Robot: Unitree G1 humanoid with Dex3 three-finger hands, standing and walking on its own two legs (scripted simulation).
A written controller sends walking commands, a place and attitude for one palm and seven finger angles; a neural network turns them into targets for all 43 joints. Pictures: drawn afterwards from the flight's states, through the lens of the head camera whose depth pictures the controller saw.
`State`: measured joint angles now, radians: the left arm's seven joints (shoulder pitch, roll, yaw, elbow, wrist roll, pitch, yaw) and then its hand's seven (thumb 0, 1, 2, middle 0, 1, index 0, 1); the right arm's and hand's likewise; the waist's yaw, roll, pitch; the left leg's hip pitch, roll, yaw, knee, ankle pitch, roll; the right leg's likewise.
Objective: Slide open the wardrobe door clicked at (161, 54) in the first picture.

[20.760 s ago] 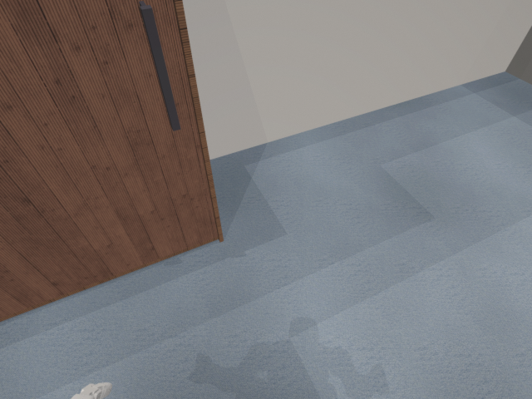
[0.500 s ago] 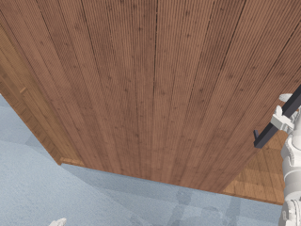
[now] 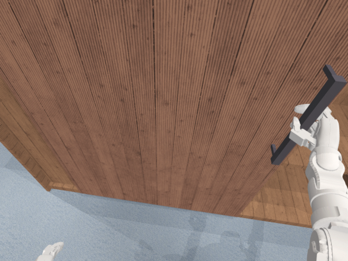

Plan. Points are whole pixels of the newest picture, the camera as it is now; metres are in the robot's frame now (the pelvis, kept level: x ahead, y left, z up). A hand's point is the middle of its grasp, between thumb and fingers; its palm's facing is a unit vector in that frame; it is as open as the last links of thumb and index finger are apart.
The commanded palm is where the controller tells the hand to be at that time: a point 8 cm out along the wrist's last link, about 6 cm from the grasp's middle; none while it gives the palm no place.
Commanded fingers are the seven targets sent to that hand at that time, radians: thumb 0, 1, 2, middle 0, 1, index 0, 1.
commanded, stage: stop walking and hold the door there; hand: right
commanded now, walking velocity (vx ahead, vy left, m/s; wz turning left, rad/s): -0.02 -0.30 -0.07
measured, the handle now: (297, 122) +0.46 -0.27 +0.09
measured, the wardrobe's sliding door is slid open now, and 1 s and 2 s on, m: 0.68 0.68 0.68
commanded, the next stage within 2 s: loosen the grip on the handle in 0.88 s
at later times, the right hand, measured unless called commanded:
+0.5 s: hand (294, 132) +0.41 -0.24 +0.11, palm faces +0.26 +0.94 -0.20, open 5.7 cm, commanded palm +0.38 -0.27 +0.09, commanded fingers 0.00 -0.90 -0.90 0.45 1.40 0.45 1.40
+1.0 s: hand (295, 132) +0.41 -0.24 +0.11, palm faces +0.24 +0.95 -0.19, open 5.8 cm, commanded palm +0.37 -0.28 +0.11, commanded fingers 0.00 -0.66 -0.78 0.45 1.40 0.45 1.40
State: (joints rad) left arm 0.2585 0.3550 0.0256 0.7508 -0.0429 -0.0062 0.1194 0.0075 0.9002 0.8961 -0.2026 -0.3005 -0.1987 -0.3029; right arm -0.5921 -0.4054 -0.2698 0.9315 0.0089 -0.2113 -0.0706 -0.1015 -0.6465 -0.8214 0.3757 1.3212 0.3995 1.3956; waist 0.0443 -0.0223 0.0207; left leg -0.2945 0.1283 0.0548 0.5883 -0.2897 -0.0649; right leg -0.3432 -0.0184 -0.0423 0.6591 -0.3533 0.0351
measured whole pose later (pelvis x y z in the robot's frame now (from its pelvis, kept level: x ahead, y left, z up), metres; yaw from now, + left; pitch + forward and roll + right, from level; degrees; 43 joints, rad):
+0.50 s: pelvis -0.05 -0.03 +0.00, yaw +2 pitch +2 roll +1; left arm 0.23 0.22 -0.07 0.71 -0.04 -0.04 0.08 0.01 0.90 0.90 -0.21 -0.30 -0.21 -0.30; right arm -0.72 -0.39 -0.21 0.84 0.08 -0.11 -0.12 -0.08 -0.75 -0.78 0.31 1.29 0.28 1.40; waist 0.02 -0.05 0.12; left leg -0.22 -0.06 0.07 0.52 -0.33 0.06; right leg -0.40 -0.07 -0.10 0.57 -0.20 -0.01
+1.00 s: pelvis -0.03 -0.03 +0.00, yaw +3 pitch +1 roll +0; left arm 0.27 0.26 -0.03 0.71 -0.04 -0.02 0.10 0.01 0.90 0.90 -0.20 -0.30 -0.20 -0.30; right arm -0.67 -0.38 -0.23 0.91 0.05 -0.13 -0.08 -0.07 -0.72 -0.78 0.31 1.29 0.30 1.40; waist 0.03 -0.02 0.03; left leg -0.17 -0.04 0.05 0.50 -0.36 0.04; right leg -0.35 -0.06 -0.12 0.55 -0.22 -0.01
